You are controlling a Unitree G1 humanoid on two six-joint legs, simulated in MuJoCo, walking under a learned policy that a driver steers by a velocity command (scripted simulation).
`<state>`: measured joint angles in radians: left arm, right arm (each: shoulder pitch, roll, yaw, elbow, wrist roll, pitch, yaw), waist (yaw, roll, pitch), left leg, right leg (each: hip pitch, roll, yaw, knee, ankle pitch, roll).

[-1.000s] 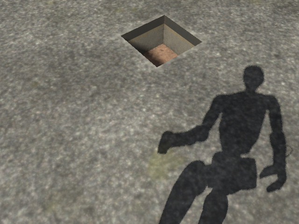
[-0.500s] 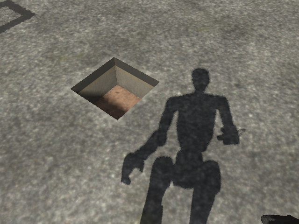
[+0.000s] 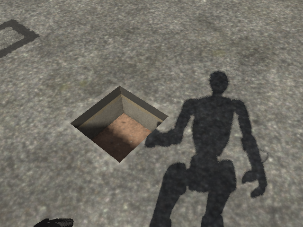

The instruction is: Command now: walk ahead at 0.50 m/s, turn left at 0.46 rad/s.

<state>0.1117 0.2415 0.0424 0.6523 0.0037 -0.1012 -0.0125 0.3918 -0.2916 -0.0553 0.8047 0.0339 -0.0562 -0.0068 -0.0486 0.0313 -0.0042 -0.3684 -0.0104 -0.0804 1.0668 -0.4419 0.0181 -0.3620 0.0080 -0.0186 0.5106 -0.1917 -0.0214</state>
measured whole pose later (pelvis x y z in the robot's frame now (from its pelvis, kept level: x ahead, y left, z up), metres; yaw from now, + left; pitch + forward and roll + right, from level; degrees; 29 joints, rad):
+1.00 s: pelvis +0.22 +0.05 +0.00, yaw +7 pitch +2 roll +2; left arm 0.23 0.29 0.07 0.74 -0.01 0.03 0.04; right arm 0.10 -0.28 -0.08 0.69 0.00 0.01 -0.03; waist 0.03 -0.01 0.04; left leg -0.39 -0.07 -0.03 0.77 -0.45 -0.03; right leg -0.32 0.01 0.13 0.54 -0.24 0.01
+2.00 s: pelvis +0.24 +0.06 +0.00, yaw +5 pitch +1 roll -2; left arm 0.24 0.33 0.10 0.78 -0.03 -0.03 0.00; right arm 0.20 -0.30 -0.07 0.73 0.03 0.03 0.03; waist 0.02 -0.02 0.02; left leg -0.33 0.07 0.08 0.63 -0.36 0.04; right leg -0.12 -0.09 -0.22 0.46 -0.34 0.02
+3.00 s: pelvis +0.76 +0.21 -0.01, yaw -1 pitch +3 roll +0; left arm 0.35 0.34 0.09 0.76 -0.01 -0.02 0.00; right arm 0.12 -0.29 -0.04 0.62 -0.03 -0.11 0.03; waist 0.07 0.01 -0.02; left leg -0.44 0.02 -0.09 0.58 -0.22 -0.04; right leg -0.20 0.11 0.23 0.69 -0.46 -0.06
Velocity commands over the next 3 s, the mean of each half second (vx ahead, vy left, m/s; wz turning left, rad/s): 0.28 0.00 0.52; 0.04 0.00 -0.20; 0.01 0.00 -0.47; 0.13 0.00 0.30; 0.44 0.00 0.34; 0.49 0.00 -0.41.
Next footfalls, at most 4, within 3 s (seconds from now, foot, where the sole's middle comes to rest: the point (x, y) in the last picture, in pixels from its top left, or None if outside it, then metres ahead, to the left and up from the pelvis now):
0.36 left None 0.30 0.16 -0.77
0.76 right None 0.30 -0.07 -0.77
1.08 left None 0.25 0.17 -0.77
1.52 right None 0.23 -0.09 -0.77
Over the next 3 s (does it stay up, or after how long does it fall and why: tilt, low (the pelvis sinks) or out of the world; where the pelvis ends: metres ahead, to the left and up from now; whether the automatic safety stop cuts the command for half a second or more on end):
stays up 0.76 0.21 -0.01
